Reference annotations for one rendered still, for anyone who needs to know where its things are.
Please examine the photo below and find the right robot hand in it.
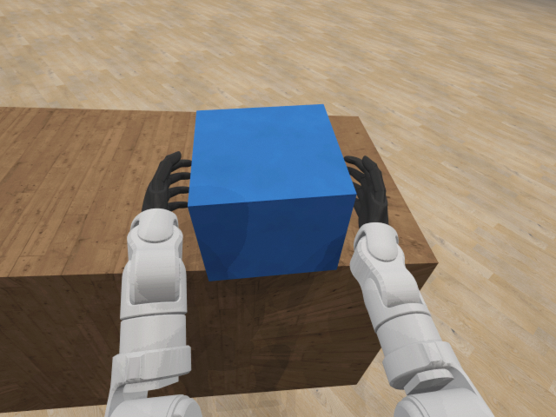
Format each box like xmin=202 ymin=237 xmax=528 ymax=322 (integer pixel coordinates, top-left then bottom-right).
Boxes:
xmin=344 ymin=156 xmax=388 ymax=228

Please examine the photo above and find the robot right upper arm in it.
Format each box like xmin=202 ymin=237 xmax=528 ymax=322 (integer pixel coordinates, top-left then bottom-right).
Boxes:
xmin=394 ymin=387 xmax=493 ymax=417

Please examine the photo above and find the pedestal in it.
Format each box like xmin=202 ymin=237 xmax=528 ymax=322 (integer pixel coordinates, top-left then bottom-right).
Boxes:
xmin=0 ymin=107 xmax=438 ymax=413

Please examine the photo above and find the carton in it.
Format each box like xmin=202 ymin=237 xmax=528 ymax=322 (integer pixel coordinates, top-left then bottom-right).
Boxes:
xmin=188 ymin=104 xmax=357 ymax=281

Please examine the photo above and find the left robot forearm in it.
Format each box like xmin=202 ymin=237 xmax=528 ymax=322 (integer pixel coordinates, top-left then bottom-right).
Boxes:
xmin=104 ymin=208 xmax=191 ymax=417

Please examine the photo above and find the right robot forearm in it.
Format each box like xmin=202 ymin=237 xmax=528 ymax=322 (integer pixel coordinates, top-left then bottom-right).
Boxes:
xmin=350 ymin=222 xmax=494 ymax=417

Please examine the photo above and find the robot left upper arm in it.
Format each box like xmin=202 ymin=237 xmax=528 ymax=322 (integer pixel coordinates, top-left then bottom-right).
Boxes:
xmin=110 ymin=394 xmax=202 ymax=417

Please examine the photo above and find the left robot hand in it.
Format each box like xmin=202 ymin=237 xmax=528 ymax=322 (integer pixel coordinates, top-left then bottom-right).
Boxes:
xmin=142 ymin=151 xmax=192 ymax=212

